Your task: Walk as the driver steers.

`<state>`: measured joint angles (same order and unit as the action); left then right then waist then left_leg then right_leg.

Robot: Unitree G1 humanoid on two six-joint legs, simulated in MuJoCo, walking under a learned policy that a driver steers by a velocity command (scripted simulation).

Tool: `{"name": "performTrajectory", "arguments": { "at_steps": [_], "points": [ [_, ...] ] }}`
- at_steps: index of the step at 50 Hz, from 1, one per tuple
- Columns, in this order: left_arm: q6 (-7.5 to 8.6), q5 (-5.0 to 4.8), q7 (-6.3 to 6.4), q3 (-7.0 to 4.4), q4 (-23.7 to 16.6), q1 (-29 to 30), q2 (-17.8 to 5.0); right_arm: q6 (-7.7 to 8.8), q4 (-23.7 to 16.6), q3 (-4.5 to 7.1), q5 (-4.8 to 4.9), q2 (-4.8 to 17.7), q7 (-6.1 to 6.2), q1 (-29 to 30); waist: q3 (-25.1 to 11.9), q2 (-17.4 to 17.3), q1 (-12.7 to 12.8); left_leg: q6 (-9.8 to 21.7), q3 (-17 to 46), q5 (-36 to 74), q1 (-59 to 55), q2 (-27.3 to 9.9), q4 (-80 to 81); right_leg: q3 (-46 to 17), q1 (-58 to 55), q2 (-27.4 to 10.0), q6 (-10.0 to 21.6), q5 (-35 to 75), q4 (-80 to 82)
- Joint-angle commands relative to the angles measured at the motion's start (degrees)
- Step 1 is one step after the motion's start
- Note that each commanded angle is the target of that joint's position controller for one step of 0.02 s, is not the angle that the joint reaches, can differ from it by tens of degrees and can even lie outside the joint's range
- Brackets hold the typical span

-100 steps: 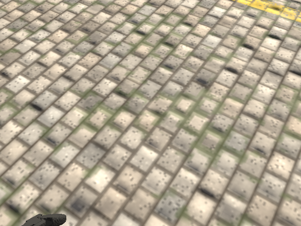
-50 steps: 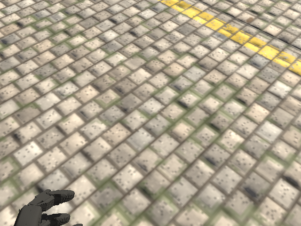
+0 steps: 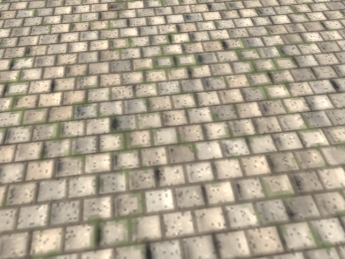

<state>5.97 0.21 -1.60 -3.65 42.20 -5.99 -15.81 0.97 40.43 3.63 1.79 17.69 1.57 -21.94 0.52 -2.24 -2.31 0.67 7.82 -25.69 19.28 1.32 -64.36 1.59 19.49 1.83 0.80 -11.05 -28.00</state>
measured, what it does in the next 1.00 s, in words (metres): walks ahead, turning left: left foot, then right foot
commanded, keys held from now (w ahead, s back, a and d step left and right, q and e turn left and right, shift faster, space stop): q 1.00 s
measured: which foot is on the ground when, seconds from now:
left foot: up 0.00-0.32, down 0.34-0.76, up 0.78-1.00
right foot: down 0.00-0.34, up 0.36-0.74, down 0.76-1.00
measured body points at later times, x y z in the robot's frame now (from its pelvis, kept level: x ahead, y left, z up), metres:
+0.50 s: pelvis +0.16 +0.04 +0.00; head +0.22 +0.07 +0.44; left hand +0.24 +0.35 -0.12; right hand +0.41 -0.19 -0.07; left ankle +0.23 +0.14 -0.73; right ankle +0.16 -0.12 -0.66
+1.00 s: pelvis +0.22 +0.00 +0.01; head +0.26 +0.00 +0.46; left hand +0.16 +0.30 -0.08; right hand +0.51 -0.16 -0.09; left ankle +0.13 +0.12 -0.65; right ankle +0.29 -0.10 -0.73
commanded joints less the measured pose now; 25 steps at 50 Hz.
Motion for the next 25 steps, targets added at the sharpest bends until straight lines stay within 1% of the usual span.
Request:
{"name": "performTrajectory", "arguments": {
  "at_steps": [1,2,3,4,6,8,10,12,14,15,16,17,18,19,20,21,22,23,24,25],
  "points": [
    [-0.35,0.82,0.99,-1.47,-1.2,-3.9,-5.5,0.72,-6.2,2.38,-0.66,7.2,-0.19,4.0,-0.3,8.0,3.1,-1.2,0.4,4.4,19.1,-6.2,-4.8,-16.2,-16.6,-17.4,9.1,17.7,12.4],
    [-0.19,0.75,1.09,-1.5,-0.8,-3.3,-5.5,0.24,-6.2,2.28,-0.43,5.9,-0.34,3.1,-0.6,8.8,2.3,-1.6,-0.8,4.2,17.2,-6.4,-3.3,-12.1,-14.7,-16.5,9.2,26.0,12.3],
    [-0.07,0.42,1.18,-1.61,-0.3,-2.8,-5.9,-0.23,-6.6,1.95,-0.42,4.5,-0.43,3.3,-0.4,9.2,1.8,-2.1,-2.3,4.0,17.0,-6.2,-1.3,-9.1,-13.4,-16.3,9.8,31.9,12.5],
    [-0.06,0.17,1.35,-1.89,0.2,-2.3,-7.1,-0.56,-7.5,1.61,-0.56,3.5,-0.48,4.5,0.0,9.1,1.6,-2.7,-3.2,5.0,17.6,-6.3,1.5,-6.9,-12.6,-16.6,10.4,35.4,13.3],
    [-0.6,-0.15,1.81,-2.44,0.7,-1.5,-9.0,-0.86,-8.6,1.06,-0.91,2.4,-0.84,6.1,-0.9,8.9,1.7,-3.0,-4.6,10.3,17.0,-6.5,8.0,-3.4,-12.9,-17.0,11.0,37.9,14.1],
    [-1.5,-0.45,2.27,-2.5,0.8,-0.3,-9.6,-0.83,-9.0,0.87,-0.97,2.2,-1.7,8.0,-2.1,8.4,2.2,-2.5,-6.3,18.0,13.4,-6.1,15.3,0.9,-12.9,-15.9,10.1,36.9,14.1],
    [-2.11,-0.96,2.49,-2.44,1.3,-0.4,-10.0,-0.81,-9.7,1.01,-1.01,2.4,-2.68,10.7,-2.4,8.0,3.0,-1.5,-7.7,22.8,10.0,-5.2,21.7,3.9,-13.5,-15.2,8.7,34.6,13.2],
    [-2.52,-1.8,2.44,-2.66,1.9,-1.1,-11.1,-1.01,-10.7,1.53,-1.03,3.4,-3.58,12.5,-2.3,7.9,3.3,-0.1,-8.3,22.9,8.4,-4.7,26.0,4.7,-15.5,-15.9,7.7,32.9,11.1],
    [-2.98,-2.73,2.46,-3.14,2.0,-1.2,-12.5,-1.28,-11.4,2.51,-1.27,5.3,-4.06,12.0,-2.7,7.8,2.3,1.8,-9.7,19.2,5.7,-3.0,29.2,5.1,-17.2,-16.7,6.8,36.1,5.9],
    [-3.25,-3.17,2.56,-3.26,1.8,-0.8,-12.7,-1.34,-11.1,3.18,-1.4,6.4,-4.08,9.6,-3.7,7.4,0.7,3.2,-10.8,19.2,2.1,-1.5,32.1,6.0,-17.2,-16.2,5.8,38.2,0.9],
    [-3.55,-3.14,2.58,-2.93,1.7,-1.1,-11.6,-1.21,-9.7,4.31,-1.52,8.3,-3.67,4.5,-6.1,5.1,-1.9,5.0,-11.7,23.4,-5.5,0.9,36.4,7.7,-15.1,-13.8,4.0,36.6,-8.1],
    [-3.54,-1.3,2.29,-2.19,1.5,-4.4,-9.8,-1.21,-9.4,5.72,-1.42,12.5,-2.38,0.4,-9.4,-2.9,-3.2,8.4,-3.1,44.0,-17.4,-4.3,38.3,8.8,-5.6,-9.8,0.2,20.8,-22.2],
    [-3.49,2.03,1.74,-0.16,-0.7,-8.6,-4.4,-1.15,-11.6,5.82,-2.58,18.0,-1.37,2.9,-14.3,-17.1,2.4,20.6,22.5,63.6,-31.5,-20.7,36.5,6.8,14.4,0.3,-4.2,-28.1,-43.3],
    [-3.45,0.72,1.07,-0.53,0.0,-7.3,-8.6,-0.51,-13.0,4.62,-2.76,13.9,-2.07,2.7,-24.0,-10.0,-1.1,24.1,29.2,52.3,-31.8,-22.8,40.4,-6.4,15.6,0.3,-3.6,-28.4,-50.0],
    [-3.77,-0.99,0.91,-1.06,-0.9,-3.5,-10.7,0.0,-13.2,3.93,-2.28,11.7,-2.46,6.2,-18.3,-5.4,-0.9,21.2,23.2,46.1,-27.1,-20.3,41.5,-7.1,18.0,-1.7,-3.0,-23.6,-49.9],
    [-4.08,-0.67,1.26,-0.92,-1.0,-2.2,-10.0,0.07,-12.6,3.55,-1.15,10.1,-2.39,8.3,-13.0,-1.7,0.5,17.5,18.2,39.8,-21.4,-16.8,42.2,-6.8,18.4,-3.6,-2.8,-19.7,-45.9],
    [-4.55,-0.1,1.85,-0.91,-0.8,-1.5,-9.7,-0.31,-12.7,3.18,-0.74,9.0,-2.07,10.2,-9.9,-0.2,1.5,15.2,15.7,35.6,-16.0,-14.8,43.2,-6.8,17.2,-4.8,-3.0,-17.2,-41.5],
    [-5.11,-0.1,2.05,-1.03,-0.9,-1.5,-9.9,-0.64,-13.0,3.0,-1.16,9.0,-1.72,12.0,-8.3,-1.2,3.0,14.3,13.9,34.4,-10.3,-12.9,44.4,-6.5,13.4,-4.8,-3.1,-15.3,-38.0],
    [-5.51,-0.05,2.08,-0.93,-0.6,-2.2,-9.5,-0.89,-13.3,3.1,-1.94,9.4,-1.51,13.2,-7.9,-2.2,3.8,13.9,12.8,34.7,-7.0,-11.6,45.0,-5.5,10.6,-3.7,-3.5,-13.9,-35.5],
    [-5.72,-0.01,2.18,-0.69,-0.3,-3.0,-8.5,-0.96,-13.3,3.26,-2.34,9.6,-1.24,13.5,-8.3,-3.0,4.1,14.0,12.2,35.5,-5.8,-11.0,45.1,-5.1,9.0,-3.0,-4.0,-13.4,-32.5]
  ]
}}
Velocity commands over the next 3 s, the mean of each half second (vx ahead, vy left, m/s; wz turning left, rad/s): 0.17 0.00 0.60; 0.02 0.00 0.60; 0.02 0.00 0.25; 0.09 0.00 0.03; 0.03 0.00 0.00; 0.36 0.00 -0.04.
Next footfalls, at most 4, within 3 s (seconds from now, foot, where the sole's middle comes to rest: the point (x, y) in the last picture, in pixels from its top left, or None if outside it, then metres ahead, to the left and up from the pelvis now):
0.34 left None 0.27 0.15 -0.77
0.76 right None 0.32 -0.08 -0.77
1.18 left None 0.16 0.14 -0.77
1.54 right None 0.28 -0.04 -0.77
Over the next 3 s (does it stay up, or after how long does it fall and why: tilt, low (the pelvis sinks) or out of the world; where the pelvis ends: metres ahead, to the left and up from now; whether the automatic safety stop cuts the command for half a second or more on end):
stays up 0.31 0.21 -0.02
